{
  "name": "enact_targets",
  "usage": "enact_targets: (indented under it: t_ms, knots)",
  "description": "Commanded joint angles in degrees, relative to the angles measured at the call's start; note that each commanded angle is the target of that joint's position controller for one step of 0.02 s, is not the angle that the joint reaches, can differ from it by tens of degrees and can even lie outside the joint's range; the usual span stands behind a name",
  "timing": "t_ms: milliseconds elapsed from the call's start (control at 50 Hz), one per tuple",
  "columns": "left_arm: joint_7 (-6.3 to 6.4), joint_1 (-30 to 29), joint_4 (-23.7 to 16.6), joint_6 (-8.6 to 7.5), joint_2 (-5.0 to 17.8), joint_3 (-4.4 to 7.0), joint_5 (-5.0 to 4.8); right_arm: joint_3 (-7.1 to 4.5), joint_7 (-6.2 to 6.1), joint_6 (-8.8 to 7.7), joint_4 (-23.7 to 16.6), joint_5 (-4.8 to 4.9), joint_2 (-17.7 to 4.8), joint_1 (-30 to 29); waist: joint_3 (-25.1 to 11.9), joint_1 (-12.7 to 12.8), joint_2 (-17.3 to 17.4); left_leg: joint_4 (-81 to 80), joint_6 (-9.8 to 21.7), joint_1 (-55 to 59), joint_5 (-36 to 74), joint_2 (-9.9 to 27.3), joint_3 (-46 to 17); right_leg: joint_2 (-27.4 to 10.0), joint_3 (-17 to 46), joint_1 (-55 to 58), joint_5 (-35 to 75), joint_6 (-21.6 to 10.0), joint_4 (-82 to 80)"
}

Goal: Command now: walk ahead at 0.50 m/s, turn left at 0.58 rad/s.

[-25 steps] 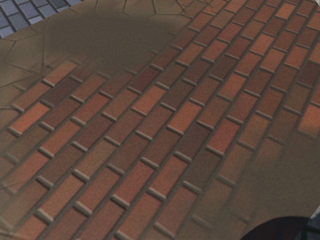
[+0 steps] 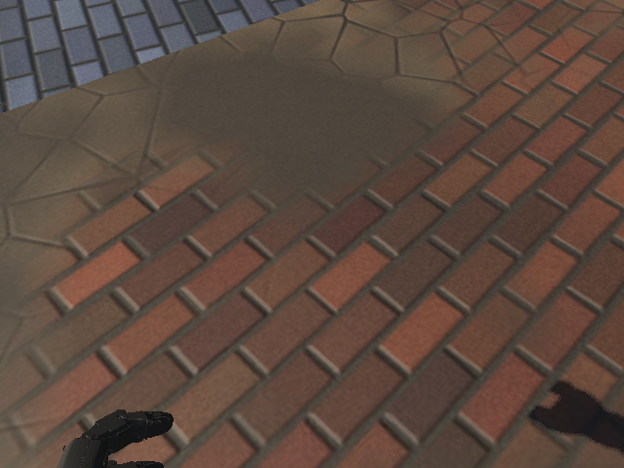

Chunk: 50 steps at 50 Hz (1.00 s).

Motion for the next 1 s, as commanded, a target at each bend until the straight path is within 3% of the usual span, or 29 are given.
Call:
enact_targets:
  t_ms: [20,40,80,100,140,180,300,380,440,460,480,500,520,540,560,580,620,640,700,780,900,960,1000]
  knots:
    - [0.74,14.7,-0.2,0.77,8.9,3.60,-0.10,-0.86,-0.13,-0.18,-5.3,-0.91,-6.3,1.2,-13.4,6.8,-4.8,28.3,-0.4,-30.4,3.5,5.6,4.1,-24.7,36.3,34.7,-16.4,-10.3,-15.2]
    - [0.51,12.1,0.0,0.62,5.6,2.71,-0.26,-0.68,0.48,-0.01,-5.9,-1.31,-5.4,-2.4,-7.5,6.6,-1.2,25.7,-0.8,-29.7,7.6,7.5,4.9,-21.2,27.1,27.5,-11.8,-8.8,-16.8]
    - [0.63,13.3,1.7,0.11,4.5,2.23,-0.52,-0.70,1.82,1.14,-6.6,-2.39,-4.0,-4.3,-3.1,5.3,-4.2,22.0,-1.2,-26.9,9.9,9.9,5.6,-15.9,15.3,20.1,-2.5,-5.5,-19.7]
    - [0.47,14.2,2.4,-0.48,5.4,2.45,-0.77,-0.61,2.29,1.86,-6.9,-2.38,-3.4,-3.3,-3.8,4.4,-7.0,21.9,-1.6,-25.9,10.2,9.9,6.2,-16.4,13.2,19.3,1.6,-6.0,-19.8]
    - [-0.01,16.1,3.3,-1.63,5.5,2.68,-1.53,-0.42,2.91,2.73,-8.1,-2.45,-2.9,-5.6,-3.5,4.2,-6.4,21.3,-1.9,-28.0,11.5,10.5,6.7,-16.5,9.5,19.5,7.7,-6.7,-20.9]
    - [-0.07,17.4,3.8,-2.03,6.0,2.97,-1.60,-0.20,3.53,3.04,-9.8,-2.61,-2.8,-9.9,-2.7,4.6,-5.4,19.8,-2.3,-32.1,14.8,11.5,7.2,-16.8,6.0,20.7,9.2,-7.2,-22.5]
    - [-0.21,21.7,6.0,-1.77,6.5,3.06,-1.37,1.36,4.78,2.45,-14.2,-2.35,-0.8,-21.7,0.0,6.9,-4.8,2.0,-2.7,-31.9,26.1,11.2,10.7,-14.3,-4.0,21.6,13.1,-6.0,-23.5]
    - [0.00,25.8,8.1,-1.09,8.3,3.30,-1.39,2.02,4.82,2.06,-16.1,-2.73,-0.8,-27.2,1.6,8.5,-5.2,-8.9,-0.8,-27.1,22.9,9.5,14.5,-16.1,-6.0,25.4,16.5,-5.9,-23.0]
    - [0.28,27.7,10.1,0.19,10.0,3.41,-1.44,1.68,4.00,1.54,-15.7,-3.38,-1.9,-25.7,-0.1,7.1,-6.1,-13.7,1.9,-21.0,15.2,6.1,16.9,-17.2,-7.4,30.7,35.1,-5.5,-15.2]
    - [0.35,27.9,10.5,0.67,10.5,3.38,-1.53,1.28,3.64,1.07,-14.1,-3.59,-2.6,-20.9,-3.1,4.8,-6.1,-16.3,3.1,-14.9,14.6,4.2,17.3,-16.8,-8.4,31.4,41.8,-5.1,-8.1]
    - [0.44,27.6,10.5,1.11,10.0,3.03,-1.92,0.64,3.11,0.33,-11.0,-4.08,-3.6,-12.1,-8.3,0.9,-4.3,-20.4,4.4,-2.6,18.0,3.0,17.2,-15.1,-10.7,27.6,40.2,-3.9,2.5]
    - [0.38,26.6,8.4,1.06,8.0,2.24,-2.19,-0.52,2.25,-0.13,-8.7,-5.07,-7.5,-2.4,-15.5,-3.0,0.1,-20.6,7.1,13.4,13.8,13.5,5.4,-13.2,-10.9,15.5,21.4,-2.7,17.7]
    - [-0.85,30.6,5.5,0.90,1.9,0.94,-3.18,-1.76,1.50,0.00,-8.4,-4.41,-13.6,-0.4,-21.6,0.1,14.2,-25.2,14.8,29.0,15.7,31.5,-23.6,-2.6,-9.7,-7.3,-24.7,0.1,37.6]
    - [-0.30,24.4,5.6,1.25,8.6,2.87,-2.11,-2.02,0.85,0.52,-8.6,-2.24,-13.1,0.1,-19.5,-1.9,4.8,-27.7,13.9,25.4,21.5,30.3,-24.7,-2.8,-0.1,-12.0,-23.2,-0.4,42.8]
    - [-0.53,20.7,4.3,0.84,7.6,2.82,-2.60,-1.30,0.61,0.35,-7.9,-1.70,-10.7,-4.2,-11.8,0.3,3.7,-28.0,12.3,18.7,27.7,27.5,-14.4,-5.2,1.6,-13.8,-17.7,-1.1,41.8]
    - [-0.70,20.5,4.8,0.43,6.4,2.43,-2.65,-0.38,0.80,-0.07,-7.7,-1.68,-7.4,-7.0,-7.4,2.6,2.0,-29.8,10.1,11.2,32.6,24.6,-8.6,-6.7,1.7,-11.3,-14.3,-1.2,37.5]
    - [-1.02,24.0,6.8,1.93,5.1,2.36,-1.06,0.74,0.91,-0.77,-7.5,-1.13,-3.8,-10.9,-4.6,6.7,2.5,-33.9,6.7,2.1,32.8,20.1,-1.3,-8.1,1.6,-4.7,-11.5,-0.4,32.6]
    - [-1.34,25.5,7.4,2.72,4.3,2.28,-0.83,0.87,0.94,-1.31,-7.3,-1.26,-3.5,-10.6,-4.6,7.3,4.0,-35.1,7.3,-0.2,34.0,20.4,0.0,-7.7,1.4,-2.5,-11.3,0.0,32.1]
    - [-2.20,21.4,6.9,3.59,4.0,2.60,-0.91,0.49,0.72,-2.58,-5.4,-1.14,-4.6,-8.2,-1.2,7.1,3.0,-39.4,6.8,-1.5,31.6,19.4,4.8,-7.4,2.2,-6.5,-6.2,0.7,29.7]
    - [-2.36,14.1,4.9,3.67,3.8,2.73,-1.22,0.80,0.61,-3.07,-3.7,-1.31,-4.3,-5.0,1.4,5.6,2.5,-40.7,4.9,1.2,33.3,18.9,10.3,-6.2,3.8,-12.6,2.2,0.9,22.8]
    - [-3.21,3.6,0.9,3.16,2.4,1.44,-0.72,1.30,-0.42,-3.22,-1.3,-1.38,-4.5,-1.2,3.7,2.8,2.7,-39.5,2.9,7.3,42.4,19.7,17.2,-4.6,-2.7,-11.4,7.9,-1.1,7.9]
    - [-3.32,3.3,-0.3,3.03,2.9,1.50,-0.64,1.17,-1.10,-2.68,-0.3,-1.69,-6.1,-0.7,2.3,3.7,3.5,-32.7,1.6,12.8,59.8,20.9,19.9,-1.7,-6.2,-7.6,1.9,-3.9,3.5]
    - [-2.84,8.5,0.8,3.08,4.2,2.15,-0.47,0.81,-1.56,-2.07,-0.3,-1.96,-7.9,-1.6,-1.8,6.3,5.4,-22.2,1.0,15.0,77.0,21.4,21.5,2.2,-8.5,-0.8,-4.5,-6.6,3.1]
Keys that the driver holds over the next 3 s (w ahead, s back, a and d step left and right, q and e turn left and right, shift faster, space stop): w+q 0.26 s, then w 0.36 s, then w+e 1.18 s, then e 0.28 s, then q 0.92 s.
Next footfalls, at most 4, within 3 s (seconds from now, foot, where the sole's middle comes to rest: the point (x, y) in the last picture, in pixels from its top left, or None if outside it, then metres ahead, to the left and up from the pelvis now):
0.48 left None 0.36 0.15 -0.76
1.04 right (276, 357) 0.68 0.05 -0.76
1.56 left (213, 248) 1.00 0.19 -0.76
2.06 right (316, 202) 1.13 -0.09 -0.76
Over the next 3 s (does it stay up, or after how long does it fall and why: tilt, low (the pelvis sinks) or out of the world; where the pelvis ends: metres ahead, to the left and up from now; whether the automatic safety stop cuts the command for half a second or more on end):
stays up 1.07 0.04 0.02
